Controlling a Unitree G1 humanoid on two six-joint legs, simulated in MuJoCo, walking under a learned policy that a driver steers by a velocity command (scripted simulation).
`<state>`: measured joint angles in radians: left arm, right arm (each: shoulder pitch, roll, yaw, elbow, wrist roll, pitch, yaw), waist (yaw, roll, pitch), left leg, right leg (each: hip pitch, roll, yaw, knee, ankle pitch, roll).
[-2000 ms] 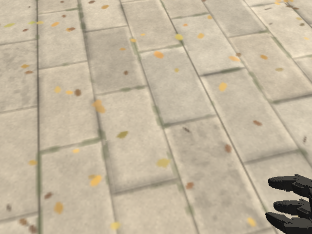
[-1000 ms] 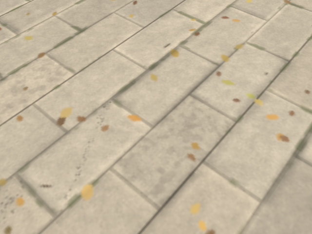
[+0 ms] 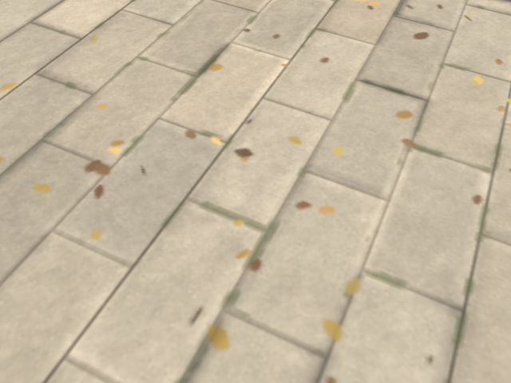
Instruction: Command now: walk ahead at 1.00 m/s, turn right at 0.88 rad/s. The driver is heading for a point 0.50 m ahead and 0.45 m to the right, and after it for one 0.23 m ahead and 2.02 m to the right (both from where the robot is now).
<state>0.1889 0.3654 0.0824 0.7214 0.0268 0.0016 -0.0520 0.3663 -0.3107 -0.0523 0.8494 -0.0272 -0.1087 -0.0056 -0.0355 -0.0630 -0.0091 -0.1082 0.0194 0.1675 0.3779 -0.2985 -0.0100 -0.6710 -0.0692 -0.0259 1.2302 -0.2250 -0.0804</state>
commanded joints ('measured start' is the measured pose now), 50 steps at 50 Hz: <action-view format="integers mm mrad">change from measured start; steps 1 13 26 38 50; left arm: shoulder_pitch -72 224 172 8 -293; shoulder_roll -56 301 136 25 -13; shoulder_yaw -36 71 41 -22 -63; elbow -119 -29 0 -107 -218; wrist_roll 5 1 -32 14 1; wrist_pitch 6 16 -76 -16 4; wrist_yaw -27 30 34 -9 -53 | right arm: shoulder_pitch -65 -29 -403 -41 95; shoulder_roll -22 -78 -26 -84 -142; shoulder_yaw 5 -2 51 -10 -18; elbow -44 -239 -334 -161 -36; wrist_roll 6 -4 6 -17 -5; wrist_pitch -35 12 49 31 -4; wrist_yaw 5 3 27 -16 -11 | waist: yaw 61 142 87 0 27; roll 156 -209 42 152 112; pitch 86 -287 58 17 128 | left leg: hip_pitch -3 -740 -259 50 140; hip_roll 219 -75 35 278 182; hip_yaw -76 -179 -180 -476 125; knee -244 1357 273 -160 -177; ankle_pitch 338 -198 394 -153 1059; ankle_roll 78 -16 -45 89 -6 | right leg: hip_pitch -118 1125 329 -82 75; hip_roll -57 -158 76 2 102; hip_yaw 28 784 406 119 -186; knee -90 -824 -1030 83 -442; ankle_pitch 147 -87 320 -63 192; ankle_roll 3 -427 -173 -13 -92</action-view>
